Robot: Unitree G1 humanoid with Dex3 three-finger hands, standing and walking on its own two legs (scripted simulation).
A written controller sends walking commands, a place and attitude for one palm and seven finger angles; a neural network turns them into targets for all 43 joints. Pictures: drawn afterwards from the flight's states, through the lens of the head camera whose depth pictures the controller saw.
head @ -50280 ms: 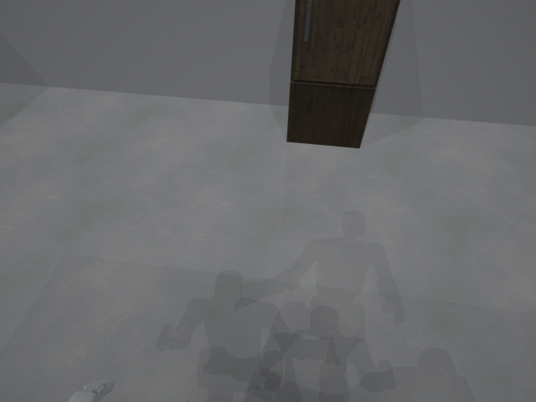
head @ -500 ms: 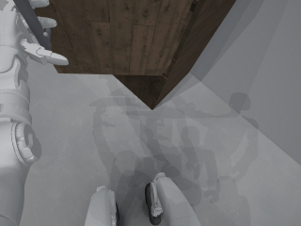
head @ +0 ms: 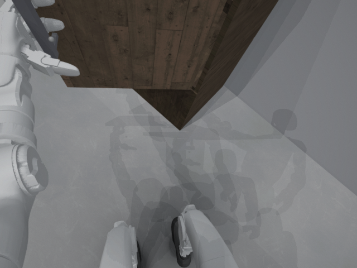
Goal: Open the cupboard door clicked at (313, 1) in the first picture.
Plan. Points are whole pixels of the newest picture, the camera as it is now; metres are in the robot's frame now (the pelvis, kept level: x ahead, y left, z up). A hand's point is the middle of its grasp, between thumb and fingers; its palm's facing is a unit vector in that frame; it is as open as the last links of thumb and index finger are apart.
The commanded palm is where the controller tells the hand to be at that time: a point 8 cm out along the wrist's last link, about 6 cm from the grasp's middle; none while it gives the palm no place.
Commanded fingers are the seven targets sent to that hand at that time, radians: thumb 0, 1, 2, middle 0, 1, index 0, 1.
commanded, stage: close the thumb around the handle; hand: left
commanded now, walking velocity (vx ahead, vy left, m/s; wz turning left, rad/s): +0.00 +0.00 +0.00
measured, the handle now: (38, 17) +0.61 +0.20 +0.06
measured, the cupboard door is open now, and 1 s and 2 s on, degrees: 45 47 87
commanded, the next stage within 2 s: pull the door open along its arc in 0.66 s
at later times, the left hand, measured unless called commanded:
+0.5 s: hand (50, 40) +0.56 +0.18 +0.06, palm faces -0.07 -1.00 -0.01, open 6.8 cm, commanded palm +0.55 +0.21 +0.06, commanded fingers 0.00 0.90 0.90 -0.40 -1.35 -0.40 -1.35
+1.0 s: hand (52, 46) +0.55 +0.18 +0.06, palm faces -0.06 -1.00 -0.02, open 5.3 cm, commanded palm +0.51 +0.22 +0.06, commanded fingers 0.00 0.90 0.90 -0.40 -1.35 -0.40 -1.35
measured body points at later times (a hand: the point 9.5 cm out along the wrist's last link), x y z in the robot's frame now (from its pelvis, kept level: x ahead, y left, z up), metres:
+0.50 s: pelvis +0.00 +0.00 +0.00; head +0.19 +0.04 +0.41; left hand +0.56 +0.23 +0.06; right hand -0.02 -0.25 -0.10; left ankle -0.01 +0.10 -0.63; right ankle +0.05 -0.12 -0.63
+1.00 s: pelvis +0.01 +0.00 +0.01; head +0.19 +0.02 +0.42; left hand +0.55 +0.23 +0.06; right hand -0.01 -0.25 -0.10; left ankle -0.01 +0.10 -0.63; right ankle +0.05 -0.12 -0.63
